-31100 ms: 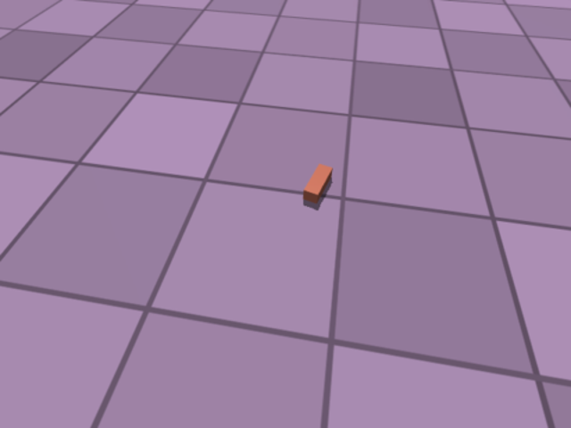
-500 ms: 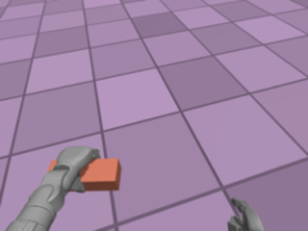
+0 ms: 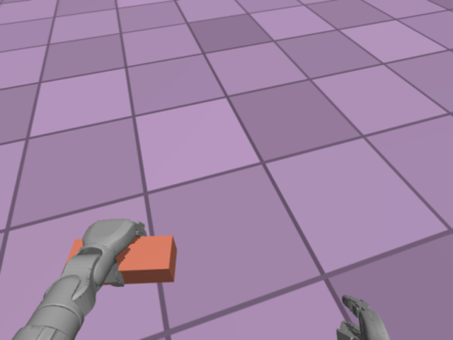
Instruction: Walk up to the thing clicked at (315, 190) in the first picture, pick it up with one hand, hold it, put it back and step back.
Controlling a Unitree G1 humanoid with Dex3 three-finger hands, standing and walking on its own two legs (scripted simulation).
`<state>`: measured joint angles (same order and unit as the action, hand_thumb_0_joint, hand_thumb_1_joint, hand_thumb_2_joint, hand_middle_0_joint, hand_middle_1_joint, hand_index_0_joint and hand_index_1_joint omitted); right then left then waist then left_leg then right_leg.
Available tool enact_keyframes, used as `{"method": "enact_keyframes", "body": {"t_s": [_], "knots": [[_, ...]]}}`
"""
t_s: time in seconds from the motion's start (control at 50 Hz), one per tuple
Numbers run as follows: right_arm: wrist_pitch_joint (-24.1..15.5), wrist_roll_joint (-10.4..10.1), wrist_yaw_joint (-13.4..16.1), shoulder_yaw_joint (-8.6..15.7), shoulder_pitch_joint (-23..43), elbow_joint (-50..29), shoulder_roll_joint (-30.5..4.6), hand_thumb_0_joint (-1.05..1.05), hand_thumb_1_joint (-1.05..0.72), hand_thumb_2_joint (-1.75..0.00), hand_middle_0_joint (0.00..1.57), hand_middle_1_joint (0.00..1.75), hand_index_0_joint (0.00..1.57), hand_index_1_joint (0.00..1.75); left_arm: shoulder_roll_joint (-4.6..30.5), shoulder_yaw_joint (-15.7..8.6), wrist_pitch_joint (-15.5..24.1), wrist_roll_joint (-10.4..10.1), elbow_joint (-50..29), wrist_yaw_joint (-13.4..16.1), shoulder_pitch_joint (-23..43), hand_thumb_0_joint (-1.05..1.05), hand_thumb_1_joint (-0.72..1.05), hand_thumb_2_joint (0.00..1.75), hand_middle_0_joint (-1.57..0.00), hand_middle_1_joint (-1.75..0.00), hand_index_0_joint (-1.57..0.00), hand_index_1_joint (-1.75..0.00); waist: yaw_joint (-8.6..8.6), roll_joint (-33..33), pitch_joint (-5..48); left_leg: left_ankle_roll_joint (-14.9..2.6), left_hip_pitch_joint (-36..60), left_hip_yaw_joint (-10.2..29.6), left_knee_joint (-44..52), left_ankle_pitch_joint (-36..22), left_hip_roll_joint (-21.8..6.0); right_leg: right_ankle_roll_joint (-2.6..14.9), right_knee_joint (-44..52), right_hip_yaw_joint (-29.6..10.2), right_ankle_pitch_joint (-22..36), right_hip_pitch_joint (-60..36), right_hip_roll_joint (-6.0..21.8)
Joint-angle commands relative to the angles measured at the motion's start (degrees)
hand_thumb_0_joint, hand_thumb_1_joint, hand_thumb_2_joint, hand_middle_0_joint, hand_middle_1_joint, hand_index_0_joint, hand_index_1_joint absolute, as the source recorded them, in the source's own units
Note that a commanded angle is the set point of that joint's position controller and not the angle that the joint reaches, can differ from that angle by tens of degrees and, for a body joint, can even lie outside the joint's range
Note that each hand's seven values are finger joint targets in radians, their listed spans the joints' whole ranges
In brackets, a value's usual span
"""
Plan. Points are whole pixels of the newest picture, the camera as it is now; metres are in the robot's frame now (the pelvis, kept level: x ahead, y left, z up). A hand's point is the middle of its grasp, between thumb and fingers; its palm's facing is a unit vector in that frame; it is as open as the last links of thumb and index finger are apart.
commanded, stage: crouch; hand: left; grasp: from above
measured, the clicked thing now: (124, 260) +0.29 +0.22 -0.09
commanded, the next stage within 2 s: lower in 1.74 s
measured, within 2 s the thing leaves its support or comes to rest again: neither
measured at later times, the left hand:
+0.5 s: hand (140, 273) +0.32 +0.23 -0.26, palm faces -0.43 +0.08 -0.90, open 10.0 cm
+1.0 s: hand (157, 288) +0.35 +0.24 -0.48, palm faces -0.47 +0.03 -0.88, open 10.0 cm
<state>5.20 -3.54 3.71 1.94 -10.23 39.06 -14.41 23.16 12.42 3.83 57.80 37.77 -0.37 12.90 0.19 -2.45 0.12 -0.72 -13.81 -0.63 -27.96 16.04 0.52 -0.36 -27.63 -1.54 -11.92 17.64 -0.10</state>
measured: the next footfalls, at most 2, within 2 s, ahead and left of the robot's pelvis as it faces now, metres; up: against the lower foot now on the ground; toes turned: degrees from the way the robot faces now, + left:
none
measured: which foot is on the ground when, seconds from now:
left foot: down 0.00-1.00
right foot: down 0.00-1.00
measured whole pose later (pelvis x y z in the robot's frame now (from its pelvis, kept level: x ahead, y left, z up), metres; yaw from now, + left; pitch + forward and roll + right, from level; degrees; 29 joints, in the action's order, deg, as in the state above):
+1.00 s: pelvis -0.08 +0.01 -0.31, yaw +1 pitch +38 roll -4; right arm -4.3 5.1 -3.5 1.6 -10.3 42.1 -14.5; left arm 29.9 1.0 9.9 73.0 75.2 23.2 46.9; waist 11.4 -2.1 10.6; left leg -1.1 -112.9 2.6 -114.4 39.9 3.1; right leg -0.9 -109.1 2.2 -33.5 114.0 2.0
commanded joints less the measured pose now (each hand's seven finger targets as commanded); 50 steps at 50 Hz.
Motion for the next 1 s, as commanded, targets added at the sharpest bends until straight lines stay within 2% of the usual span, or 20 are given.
{"method": "enact_keyframes", "body": {"t_s": [0.0, 0.08, 0.18, 0.28, 0.3, 0.34, 0.38, 0.44, 0.48, 0.5, 0.54, 0.6, 0.68, 0.72, 0.74, 0.78, 0.84, 0.86, 0.94, 0.98], "knots": [[-1.35, 0.45, 0.07, 2.74, 2.47, -6.72, -7.69, 0.0, -0.9, -0.9, 0.2, 0.3, 0.2, 0.3, 10.64, -6.06, 1.16, 0.93, -6.38, 5.91, 16.37, 0.0, 0.73, 0.72, -1.07, -0.63, -1.09, -0.62, 0.88, 3.43, 12.44, 0.15, 0.31, 0.04, 0.22, -15.58, 1.08, 1.31, 0.66, 1.24, 10.81, -3.27, -1.08], [-1.26, 1.3, -0.62, 3.21, 0.83, -5.43, -8.22, 0.0, -0.9, -0.9, 0.2, 0.3, 0.2, 0.3, 9.85, -5.29, 2.09, 3.55, -0.46, 10.39, 21.58, 0.0, 0.71, 0.7, -1.04, -0.64, -1.06, -0.62, 2.33, 2.78, 13.7, 0.3, -4.36, 0.22, -5.08, -12.02, 1.13, 1.33, -3.83, 1.48, 7.77, 3.44, -0.99], [-2.17, 2.85, -1.9, 4.59, -3.16, -2.95, -8.72, 0.0, -0.9, -0.9, 0.2, 0.3, 0.2, 0.3, 7.92, -4.46, 3.33, 7.84, 7.03, 16.6, 29.66, 0.0, 0.68, 0.73, -1.01, -0.67, -1.04, -0.65, 4.75, 2.04, 21.38, 0.22, -16.74, 0.27, -20.03, -10.61, 1.04, 1.5, -17.22, 1.33, 7.48, 16.75, -0.76], [-2.58, 3.7, -2.82, 5.24, -5.7, -3.25, -9.73, 0.0, -0.9, -0.9, 0.2, 0.3, 0.2, 0.3, 9.93, -6.32, 3.42, 11.27, 12.8, 21.86, 34.94, 0.0, 0.67, 0.67, -0.98, -0.7, -1.03, -0.65, 4.55, -1.41, 29.64, 0.37, -30.9, 0.09, -31.94, -5.91, 1.25, 2.18, -29.48, 1.49, 2.4, 28.72, -1.12], [-2.75, 3.87, -2.73, 5.44, -5.94, -3.06, -9.69, 0.0, -0.9, -0.9, 0.2, 0.3, 0.2, 0.3, 11.28, -7.38, 3.11, 11.38, 12.57, 22.7, 37.6, 0.0, 0.71, 0.67, -0.99, -0.71, -1.04, -0.65, 4.3, -3.18, 31.94, 0.32, -32.14, 0.18, -33.5, -5.02, 1.33, 2.35, -31.19, 1.51, 1.54, 30.66, -1.21], [-3.17, 4.23, -2.45, 5.49, -6.32, -2.6, -10.04, 0.0, -0.9, -0.9, 0.2, 0.3, 0.2, 0.3, 11.94, -8.25, 2.07, 11.44, 18.45, 23.7, 37.83, 0.0, 0.71, 0.69, -1.01, -0.69, -1.05, -0.65, 4.32, -2.1, 31.52, 0.42, -38.03, 1.33, -36.2, -2.2, 1.32, 2.61, -35.65, 2.09, -1.18, 35.85, -1.4], [-3.9, 4.54, -2.22, 5.57, -6.79, -2.27, -10.15, 0.0, -0.9, -0.9, 0.2, 0.3, 0.2, 0.3, 11.9, -8.32, 1.26, 11.24, 22.85, 24.06, 37.69, 0.0, 0.71, 0.72, -1.01, -0.7, -1.05, -0.66, 4.98, -0.77, 32.56, 0.25, -44.2, 1.9, -39.46, 1.83, 1.38, 2.56, -38.95, 2.34, -4.4, 39.9, -1.29], [-5.0, 4.92, -1.86, 5.85, -7.71, -2.67, -10.29, 0.0, -0.9, -0.9, 0.2, 0.3, 0.2, 0.3, 14.54, -9.34, 0.97, 10.72, 19.17, 23.99, 44.36, 0.0, 0.67, 0.75, -0.99, -0.7, -1.02, -0.67, 5.44, -3.28, 40.26, 0.14, -48.99, 2.25, -44.78, 5.35, 1.62, 2.61, -44.54, 2.26, -6.87, 43.79, -0.96], [-5.59, 4.97, -1.77, 5.9, -8.03, -2.59, -10.11, 0.0, -0.9, -0.9, 0.2, 0.3, 0.2, 0.3, 13.01, -8.82, 0.6, 10.08, 20.92, 23.71, 43.36, 0.0, 0.68, 0.76, -1.0, -0.71, -1.03, -0.68, 6.12, -2.11, 41.71, -0.16, -53.75, 1.63, -48.2, 6.87, 1.92, 2.52, -47.21, 2.16, -7.96, 45.49, -0.61], [-5.94, 5.08, -1.78, 5.96, -8.19, -2.62, -10.5, 0.0, -0.9, -0.9, 0.2, 0.3, 0.2, 0.3, 13.65, -9.44, 0.69, 9.46, 20.24, 23.52, 43.84, 0.0, 0.67, 0.79, -0.99, -0.74, -1.02, -0.71, 6.03, -2.07, 42.55, 0.01, -54.57, 2.36, -48.71, 8.24, 1.82, 2.63, -48.65, 2.36, -9.54, 47.33, -0.56], [-6.53, 5.4, -1.71, 6.02, -8.72, -2.26, -10.64, 0.0, -0.9, -0.9, 0.2, 0.3, 0.2, 0.3, 13.9, -9.43, 0.94, 8.81, 20.91, 22.98, 47.0, 0.0, 0.67, 0.79, -0.99, -0.74, -1.02, -0.71, 7.46, -2.06, 43.75, 0.08, -56.49, 2.92, -51.14, 10.46, 1.69, 2.61, -51.18, 2.82, -11.59, 51.38, -0.51], [-7.14, 5.65, -2.05, 5.82, -8.94, -1.68, -11.15, 0.0, -0.9, -0.9, 0.2, 0.3, 0.2, 0.3, 16.79, -10.49, 1.65, 9.46, 22.69, 22.28, 48.38, 0.0, 0.7, 0.8, -1.0, -0.77, -1.04, -0.73, 8.17, -2.01, 42.87, -0.13, -62.18, 3.33, -54.53, 14.65, 2.04, 2.61, -54.43, 3.29, -15.85, 56.33, -0.34], [-8.01, 6.2, -2.99, 5.23, -9.24, -0.93, -11.41, 0.0, -0.9, -0.9, 0.2, 0.3, 0.2, 0.3, 16.77, -10.62, 3.59, 10.1, 25.89, 22.14, 50.35, 0.0, 0.74, 0.82, -1.04, -0.75, -1.07, -0.72, 10.1, -1.52, 42.44, -0.59, -67.57, 4.12, -59.38, 18.94, 2.3, 2.47, -58.68, 3.77, -19.73, 63.54, 0.0], [-8.62, 6.51, -3.48, 4.88, -9.09, -0.89, -11.57, 0.0, -0.89, -0.9, 0.2, 0.3, 0.2, 0.3, 18.27, -11.28, 4.76, 10.6, 24.12, 22.7, 53.47, 0.0, 0.77, 0.81, -1.04, -0.76, -1.08, -0.72, 10.54, -2.72, 45.05, -0.73, -69.26, 3.82, -61.86, 19.7, 2.59, 2.49, -60.81, 3.82, -20.55, 65.44, 0.06], [-8.83, 6.73, -3.77, 4.49, -9.42, -0.48, -12.01, 0.0, -0.89, -0.9, 0.2, 0.3, 0.2, 0.3, 20.19, -12.39, 4.87, 11.43, 26.34, 23.22, 52.3, 0.0, 0.79, 0.82, -1.06, -0.75, -1.1, -0.71, 10.12, -3.46, 44.51, -0.59, -69.96, 3.98, -62.7, 19.44, 2.56, 2.42, -61.98, 3.83, -20.33, 67.16, 0.42], [-9.37, 7.13, -4.45, 4.2, -9.76, 0.12, -12.54, 0.0, -0.89, -0.9, 0.2, 0.3, 0.2, 0.3, 19.46, -12.47, 5.49, 12.16, 26.07, 24.14, 54.16, 0.0, 0.78, 0.83, -1.06, -0.73, -1.09, -0.7, 10.54, -6.42, 46.25, 0.06, -68.74, 5.34, -63.73, 18.04, 2.31, 2.54, -65.16, 4.5, -18.9, 71.39, 0.81], [-9.69, 7.64, -5.18, 4.01, -9.88, 0.46, -12.59, 0.0, -0.89, -0.9, 0.2, 0.3, 0.2, 0.3, 21.16, -13.29, 6.24, 13.58, 24.85, 25.74, 56.98, 0.0, 0.79, 0.79, -1.07, -0.7, -1.1, -0.66, 10.76, -10.94, 48.85, 0.32, -67.72, 4.88, -66.04, 17.27, 2.36, 2.92, -67.88, 4.83, -18.27, 74.58, 0.84], [-9.81, 7.85, -5.58, 3.83, -10.29, 0.9, -12.88, 0.0, -0.89, -0.9, 0.2, 0.3, 0.2, 0.3, 22.26, -14.3, 6.12, 14.42, 27.83, 26.31, 54.79, 0.0, 0.79, 0.8, -1.08, -0.68, -1.11, -0.65, 10.52, -10.91, 47.82, 0.54, -68.14, 5.26, -66.59, 16.13, 2.39, 2.87, -69.01, 4.93, -17.47, 75.69, 1.2], [-10.22, 8.75, -7.05, 4.05, -11.67, 1.0, -13.16, 0.0, -0.89, -0.9, 0.2, 0.3, 0.2, 0.3, 19.96, -14.19, 5.71, 14.67, 26.52, 27.28, 57.13, 0.0, 0.78, 0.79, -1.08, -0.64, -1.1, -0.62, 11.68, -14.52, 52.66, 0.98, -65.43, 4.81, -70.93, 7.98, 2.26, 3.14, -72.84, 5.35, -12.24, 78.05, 1.44], [-10.36, 8.88, -7.61, 4.09, -12.15, 1.25, -13.17, 0.0, -0.89, -0.9, 0.2, 0.3, 0.2, 0.3, 19.54, -14.18, 5.14, 14.41, 29.14, 27.42, 55.06, 0.0, 0.8, 0.77, -1.08, -0.64, -1.11, -0.62, 11.99, -12.27, 50.95, 0.72, -66.88, 4.79, -72.83, 6.27, 2.25, 2.96, -73.68, 5.49, -10.98, 78.51, 1.61]]}}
